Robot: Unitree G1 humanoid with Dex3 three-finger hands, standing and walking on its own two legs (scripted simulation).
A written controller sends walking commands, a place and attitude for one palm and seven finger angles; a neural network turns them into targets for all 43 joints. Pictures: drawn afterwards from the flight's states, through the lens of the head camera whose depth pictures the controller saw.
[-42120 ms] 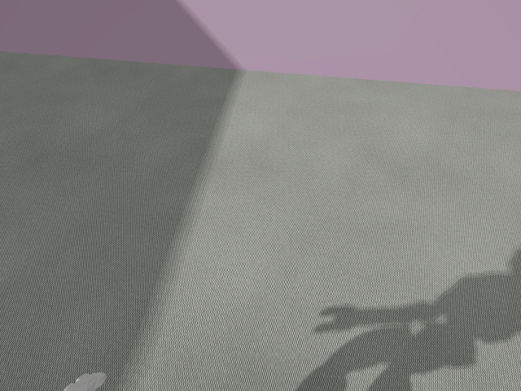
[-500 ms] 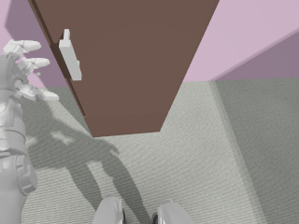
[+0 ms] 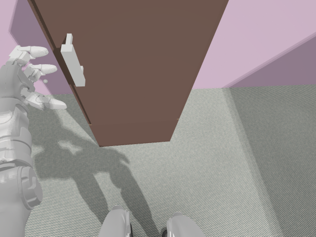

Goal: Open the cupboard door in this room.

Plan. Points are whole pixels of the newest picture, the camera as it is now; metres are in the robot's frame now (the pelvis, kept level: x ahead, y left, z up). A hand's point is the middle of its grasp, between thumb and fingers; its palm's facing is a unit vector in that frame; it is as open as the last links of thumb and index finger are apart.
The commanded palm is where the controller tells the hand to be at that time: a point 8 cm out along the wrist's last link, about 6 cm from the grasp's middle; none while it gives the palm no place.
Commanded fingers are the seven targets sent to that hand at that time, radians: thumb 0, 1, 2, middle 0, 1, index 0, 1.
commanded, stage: slide the fingers in behind the handle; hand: left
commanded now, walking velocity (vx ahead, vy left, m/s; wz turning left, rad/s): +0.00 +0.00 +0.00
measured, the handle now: (75, 61) +0.54 +0.20 +0.07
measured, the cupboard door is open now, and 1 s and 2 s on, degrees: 0 0 0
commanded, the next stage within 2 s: close the thumb around the handle in 1.42 s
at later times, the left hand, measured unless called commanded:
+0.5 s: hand (64, 81) +0.47 +0.21 +0.08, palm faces +0.08 -1.00 +0.00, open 14.0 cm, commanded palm +0.44 +0.26 +0.07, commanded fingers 0.00 -0.50 0.30 -0.30 -1.20 -0.30 -1.20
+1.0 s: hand (81, 79) +0.48 +0.18 +0.07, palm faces +0.07 -1.00 +0.01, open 14.1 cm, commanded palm +0.45 +0.22 +0.07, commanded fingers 0.00 -0.50 0.30 -0.30 -1.20 -0.30 -1.20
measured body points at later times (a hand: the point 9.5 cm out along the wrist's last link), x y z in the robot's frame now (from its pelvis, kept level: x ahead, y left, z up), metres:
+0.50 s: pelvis +0.00 -0.01 +0.00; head +0.10 +0.01 +0.44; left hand +0.46 +0.27 +0.08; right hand +0.03 -0.27 -0.11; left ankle +0.04 +0.09 -0.66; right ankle -0.01 -0.12 -0.66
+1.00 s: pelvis +0.00 -0.01 +0.00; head +0.11 +0.01 +0.44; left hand +0.47 +0.23 +0.07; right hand +0.03 -0.28 -0.12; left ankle +0.04 +0.09 -0.66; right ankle -0.01 -0.12 -0.66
